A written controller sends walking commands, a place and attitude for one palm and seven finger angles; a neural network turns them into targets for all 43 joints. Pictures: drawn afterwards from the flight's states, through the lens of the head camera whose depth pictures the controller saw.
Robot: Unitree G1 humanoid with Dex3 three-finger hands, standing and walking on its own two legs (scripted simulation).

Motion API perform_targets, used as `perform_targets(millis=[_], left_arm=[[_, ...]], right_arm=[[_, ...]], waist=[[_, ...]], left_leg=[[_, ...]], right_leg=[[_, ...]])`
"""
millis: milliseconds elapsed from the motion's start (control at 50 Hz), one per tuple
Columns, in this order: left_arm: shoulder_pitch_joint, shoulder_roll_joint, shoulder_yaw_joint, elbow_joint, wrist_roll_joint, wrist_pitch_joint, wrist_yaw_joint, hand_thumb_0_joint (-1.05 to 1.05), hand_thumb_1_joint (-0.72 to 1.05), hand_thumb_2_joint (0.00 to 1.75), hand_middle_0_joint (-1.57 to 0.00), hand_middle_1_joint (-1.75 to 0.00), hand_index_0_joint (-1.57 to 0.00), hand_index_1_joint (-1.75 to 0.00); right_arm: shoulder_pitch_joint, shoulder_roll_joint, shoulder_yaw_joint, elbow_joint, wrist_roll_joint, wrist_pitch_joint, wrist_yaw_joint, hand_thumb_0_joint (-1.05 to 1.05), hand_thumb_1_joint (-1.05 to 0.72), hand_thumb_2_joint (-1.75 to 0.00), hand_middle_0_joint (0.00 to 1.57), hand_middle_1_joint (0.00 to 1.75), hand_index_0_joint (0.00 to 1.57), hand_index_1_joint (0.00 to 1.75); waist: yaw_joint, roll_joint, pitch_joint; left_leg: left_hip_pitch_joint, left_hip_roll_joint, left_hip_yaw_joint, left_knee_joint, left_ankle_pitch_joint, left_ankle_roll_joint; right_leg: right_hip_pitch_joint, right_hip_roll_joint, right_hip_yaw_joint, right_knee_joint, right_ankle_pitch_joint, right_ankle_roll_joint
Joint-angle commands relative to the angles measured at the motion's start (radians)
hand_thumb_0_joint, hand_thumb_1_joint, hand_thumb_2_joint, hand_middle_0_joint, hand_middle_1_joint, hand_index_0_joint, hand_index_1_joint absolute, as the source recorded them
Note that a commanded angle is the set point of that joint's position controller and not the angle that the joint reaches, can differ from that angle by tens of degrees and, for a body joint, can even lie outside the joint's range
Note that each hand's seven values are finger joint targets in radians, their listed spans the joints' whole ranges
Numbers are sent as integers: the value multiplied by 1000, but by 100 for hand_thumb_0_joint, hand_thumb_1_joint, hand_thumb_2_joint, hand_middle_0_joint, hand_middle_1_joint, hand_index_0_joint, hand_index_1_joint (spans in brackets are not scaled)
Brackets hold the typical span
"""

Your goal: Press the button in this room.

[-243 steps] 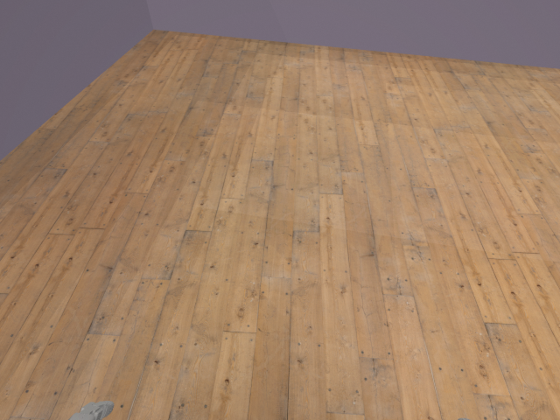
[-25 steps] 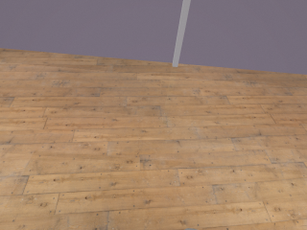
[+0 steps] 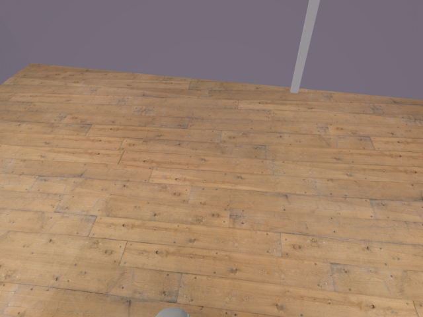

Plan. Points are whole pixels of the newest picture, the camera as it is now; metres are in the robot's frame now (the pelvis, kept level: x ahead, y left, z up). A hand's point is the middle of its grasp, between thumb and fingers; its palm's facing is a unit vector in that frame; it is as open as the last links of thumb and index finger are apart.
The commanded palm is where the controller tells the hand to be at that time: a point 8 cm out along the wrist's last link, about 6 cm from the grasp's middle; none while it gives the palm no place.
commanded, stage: turn or walk to find it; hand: left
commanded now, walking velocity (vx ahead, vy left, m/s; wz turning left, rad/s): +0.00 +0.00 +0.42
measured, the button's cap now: out of the picture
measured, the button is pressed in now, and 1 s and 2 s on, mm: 0 0 0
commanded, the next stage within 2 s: stand and wait in 0.26 s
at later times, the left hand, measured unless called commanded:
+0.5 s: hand out of the picture -0.02 +0.27 -0.17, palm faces +0.21 -0.95 -0.24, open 7.4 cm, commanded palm none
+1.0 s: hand out of the picture -0.08 +0.23 -0.18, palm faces +0.34 -0.91 -0.22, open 7.3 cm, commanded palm none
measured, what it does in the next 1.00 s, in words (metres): steps on the spot, turning left: left foot, then right foot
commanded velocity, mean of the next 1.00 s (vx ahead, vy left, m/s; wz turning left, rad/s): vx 0.00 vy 0.00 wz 0.29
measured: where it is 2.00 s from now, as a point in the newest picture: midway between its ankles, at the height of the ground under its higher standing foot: outside the picture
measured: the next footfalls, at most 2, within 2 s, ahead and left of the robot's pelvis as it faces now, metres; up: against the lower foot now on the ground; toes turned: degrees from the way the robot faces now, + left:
left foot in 0.20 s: +0.00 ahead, +0.15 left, +0.00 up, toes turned +9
right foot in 0.64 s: +0.02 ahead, -0.07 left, +0.00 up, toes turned +4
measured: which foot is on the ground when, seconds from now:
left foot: up 0.00-0.18, down 0.20-0.66, up 0.68-1.00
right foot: down 0.00-0.20, up 0.22-0.62, down 0.64-1.00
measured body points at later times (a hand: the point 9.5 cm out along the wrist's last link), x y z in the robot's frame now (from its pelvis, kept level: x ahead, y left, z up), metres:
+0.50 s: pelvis -0.03 +0.06 +0.00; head -0.02 +0.07 +0.45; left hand -0.03 +0.32 -0.15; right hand +0.10 -0.16 -0.14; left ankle -0.04 +0.15 -0.74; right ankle -0.02 -0.09 -0.69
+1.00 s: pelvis -0.07 +0.04 -0.01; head -0.05 +0.05 +0.44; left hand -0.10 +0.28 -0.16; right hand +0.02 -0.20 -0.16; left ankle -0.11 +0.16 -0.72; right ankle -0.02 -0.07 -0.74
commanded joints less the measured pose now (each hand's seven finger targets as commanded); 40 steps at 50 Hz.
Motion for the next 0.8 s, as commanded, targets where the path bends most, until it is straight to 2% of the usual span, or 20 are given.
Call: perform_targets(millis=[0,80,140,160,180,200,220,240,260,320,400,500,580,600,620,640,660,680,720,780], left_arm=[[53,225,55,-47,5,-24,15,0,90,90,-20,-30,-20,-30],[78,259,68,-29,10,-18,11,0,90,90,-20,-30,-20,-30],[53,254,69,-19,-1,-11,9,0,90,90,-20,-30,-20,-30],[56,225,64,-28,-11,-4,7,0,90,90,-20,-30,-20,-30],[55,159,51,-60,-17,1,1,0,90,90,-20,-30,-20,-30],[-8,149,35,-82,-8,12,5,0,90,90,-20,-30,-20,-30],[-31,162,40,-79,-6,22,6,0,90,90,-20,-30,-20,-30],[-47,156,45,-63,-4,26,5,0,90,90,-20,-30,-20,-30],[-48,167,49,-47,-6,26,-1,0,90,90,-20,-30,-20,-30],[26,151,39,3,-5,18,-10,0,90,90,-20,-30,-20,-30],[29,135,26,13,-7,20,-4,0,90,90,-20,-30,-20,-30],[11,105,9,21,-10,15,2,0,90,90,-20,-30,-20,-30],[108,109,9,68,-10,-6,9,0,90,90,-20,-30,-20,-30],[114,142,15,72,-6,-16,14,0,90,90,-20,-30,-20,-30],[106,202,25,69,0,-25,19,0,90,90,-20,-30,-20,-30],[106,251,35,56,0,-27,17,0,90,90,-20,-30,-20,-30],[97,246,40,43,0,-25,17,0,90,90,-20,-30,-20,-30],[63,226,44,35,-1,-23,20,0,90,90,-20,-30,-20,-30],[12,184,38,15,-3,-18,19,0,90,90,-20,-30,-20,-30],[10,181,43,4,-1,-27,18,0,90,90,-20,-30,-20,-30]], right_arm=[[-96,-38,7,-93,7,-23,0,0,-90,-90,20,30,20,30],[-118,-23,21,-102,18,-41,-4,0,-90,-90,20,30,20,30],[-36,-41,22,-83,20,-58,-9,0,-90,-90,20,30,20,30],[5,-89,12,-75,17,-69,-8,0,-90,-90,20,30,20,30],[29,-187,-10,-78,8,-76,-14,0,-90,-90,20,30,20,30],[65,-233,-19,-68,10,-65,-21,0,-90,-90,20,30,20,30],[39,-208,-12,-65,6,-63,-24,0,-90,-90,20,30,20,30],[-11,-175,-4,-75,4,-68,-34,0,-90,-90,20,30,20,30],[-68,-146,8,-89,3,-67,-39,0,-90,-90,20,30,20,30],[-98,-117,25,-97,10,-81,-45,0,-90,-90,20,30,20,30],[-58,-108,29,-76,13,-86,-48,0,-90,-90,20,30,20,30],[-63,-99,29,-53,5,-80,-47,0,-90,-90,20,30,20,30],[-77,-80,30,-35,16,-79,-41,0,-90,-90,20,30,20,30],[-67,-48,32,-32,22,-79,-36,0,-90,-90,20,30,20,30],[-57,-8,40,-39,30,-77,-31,0,-90,-90,20,30,20,30],[-84,7,43,-63,25,-69,-28,0,-90,-90,20,30,20,30],[-110,-24,30,-66,17,-51,-28,0,-90,-90,20,30,20,30],[-106,-39,18,-60,11,-38,-25,0,-90,-90,20,30,20,30],[-63,-33,13,-28,11,-33,-16,0,-90,-90,20,30,20,30],[-26,-13,12,-13,12,-30,-11,0,-90,-90,20,30,20,30]], waist=[[63,-222,0],[81,-257,-61],[29,-205,-115],[3,-72,-149],[-10,229,-144],[-38,237,-127],[-28,166,-102],[-20,213,-50],[1,180,-5],[30,90,-30],[21,69,-65],[16,94,-26],[61,39,-44],[59,-29,-48],[47,-184,-46],[60,-293,-11],[79,-289,-7],[65,-312,40],[31,-222,73],[27,-166,14]], left_leg=[[-36,20,50,-146,-85,-8],[67,2,107,-351,-120,6],[257,-6,120,-652,92,24],[404,57,48,-747,244,46],[524,306,-272,-772,563,148],[455,392,-315,-768,726,245],[378,369,-245,-779,578,258],[325,313,-235,-800,506,244],[284,274,-200,-804,456,230],[340,213,-114,-794,540,209],[408,214,-120,-795,588,223],[328,223,-152,-808,446,233],[236,159,-135,-730,340,172],[172,110,-104,-666,271,129],[79,26,-19,-565,125,80],[43,-39,36,-453,-99,54],[59,-24,4,-290,-180,56],[33,-7,-17,-182,-160,59],[-2,-2,1,-38,-90,51],[-2,8,28,-19,-57,25]], right_leg=[[61,-265,184,-182,208,-110],[114,-280,152,-89,407,-117],[64,-248,76,54,421,-38],[-46,-202,22,178,290,15],[-321,-73,-21,367,-169,93],[-347,-40,61,507,-383,98],[-318,-56,109,572,-341,87],[-346,-60,130,601,-282,91],[-339,-55,142,618,-220,90],[-314,-33,133,606,-133,97],[-284,-18,138,500,-124,106],[-154,-3,126,262,-169,92],[41,9,104,-49,64,83],[110,-48,170,-121,116,69],[146,-194,325,-165,168,15],[78,-320,410,-214,212,-77],[-15,-345,421,-255,113,-135],[-74,-314,393,-276,39,-139],[-82,-260,297,-260,67,-113],[-20,-235,185,-210,158,-92]])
